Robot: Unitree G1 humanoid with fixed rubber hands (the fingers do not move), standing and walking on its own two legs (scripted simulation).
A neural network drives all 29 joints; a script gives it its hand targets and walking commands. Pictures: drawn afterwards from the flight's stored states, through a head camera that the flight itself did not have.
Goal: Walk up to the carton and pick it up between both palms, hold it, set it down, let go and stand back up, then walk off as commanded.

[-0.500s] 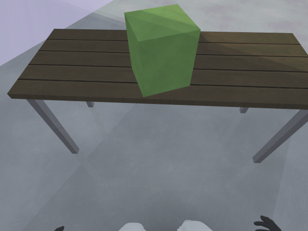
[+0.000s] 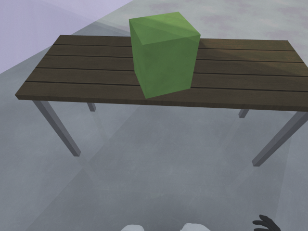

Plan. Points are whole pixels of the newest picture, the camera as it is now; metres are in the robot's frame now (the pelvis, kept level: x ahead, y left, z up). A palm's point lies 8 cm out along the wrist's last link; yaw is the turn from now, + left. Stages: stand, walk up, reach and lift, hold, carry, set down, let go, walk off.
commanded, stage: walk off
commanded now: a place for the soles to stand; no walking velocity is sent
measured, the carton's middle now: (161, 56) +0.76 +0.00 +0.02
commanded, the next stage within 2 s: stand in 0.14 s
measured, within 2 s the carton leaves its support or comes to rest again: neither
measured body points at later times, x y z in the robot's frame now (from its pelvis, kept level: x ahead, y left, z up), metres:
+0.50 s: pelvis +0.01 +0.00 +0.01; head +0.03 +0.00 +0.46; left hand +0.09 +0.30 -0.11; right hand +0.14 -0.29 -0.10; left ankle +0.04 +0.12 -0.72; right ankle +0.06 -0.12 -0.72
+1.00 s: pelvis +0.02 -0.01 +0.02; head +0.03 -0.01 +0.47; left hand +0.10 +0.30 -0.11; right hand +0.14 -0.30 -0.10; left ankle +0.04 +0.12 -0.72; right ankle +0.06 -0.12 -0.72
